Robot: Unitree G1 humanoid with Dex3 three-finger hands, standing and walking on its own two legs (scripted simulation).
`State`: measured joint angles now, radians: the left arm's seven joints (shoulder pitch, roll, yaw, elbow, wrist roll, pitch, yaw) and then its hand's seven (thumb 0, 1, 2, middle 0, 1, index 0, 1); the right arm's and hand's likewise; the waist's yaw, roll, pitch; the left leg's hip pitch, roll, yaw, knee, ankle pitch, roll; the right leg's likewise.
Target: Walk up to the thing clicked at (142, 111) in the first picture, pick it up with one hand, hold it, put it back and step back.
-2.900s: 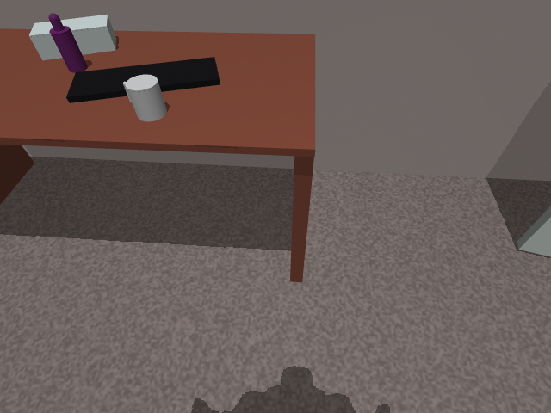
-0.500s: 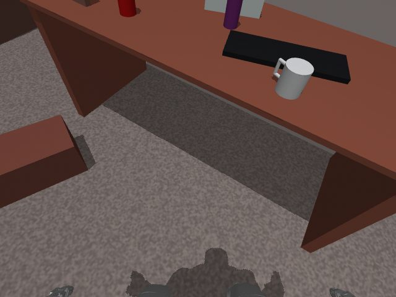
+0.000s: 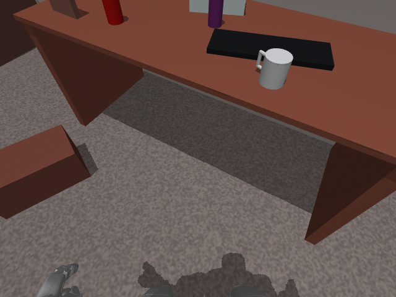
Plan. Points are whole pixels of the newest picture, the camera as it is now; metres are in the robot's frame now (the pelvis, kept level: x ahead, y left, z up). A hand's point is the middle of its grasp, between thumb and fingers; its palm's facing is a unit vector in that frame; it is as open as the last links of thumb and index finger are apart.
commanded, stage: walk up
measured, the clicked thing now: (270, 66) +0.75 -0.20 +0.02
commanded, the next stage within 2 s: stand in 1.42 s
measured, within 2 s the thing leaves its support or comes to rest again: neither
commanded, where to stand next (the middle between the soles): +0.06 -0.01 m, yaw -2 degrees
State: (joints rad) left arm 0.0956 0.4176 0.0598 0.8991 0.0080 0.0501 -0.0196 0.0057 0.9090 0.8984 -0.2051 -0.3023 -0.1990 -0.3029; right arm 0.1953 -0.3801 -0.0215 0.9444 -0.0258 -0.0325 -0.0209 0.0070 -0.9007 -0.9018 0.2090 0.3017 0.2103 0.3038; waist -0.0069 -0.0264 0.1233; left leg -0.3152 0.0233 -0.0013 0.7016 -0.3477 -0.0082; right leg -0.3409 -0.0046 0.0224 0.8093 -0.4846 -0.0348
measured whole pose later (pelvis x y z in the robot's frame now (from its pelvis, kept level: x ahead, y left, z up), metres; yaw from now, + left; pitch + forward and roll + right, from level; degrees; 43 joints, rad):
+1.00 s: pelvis +0.00 +0.01 +0.03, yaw -3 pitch -2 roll +0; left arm 0.11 0.35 0.01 1.14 0.00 0.01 -0.01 0.01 0.91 0.90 -0.20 -0.30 -0.20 -0.30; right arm 0.06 -0.34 -0.02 1.11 -0.01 -0.02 0.01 0.01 -0.90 -0.90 0.21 0.30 0.21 0.30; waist 0.01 -0.01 0.05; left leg -0.13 0.03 0.04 0.35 -0.17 -0.01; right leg -0.13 -0.02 0.07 0.35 -0.19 0.04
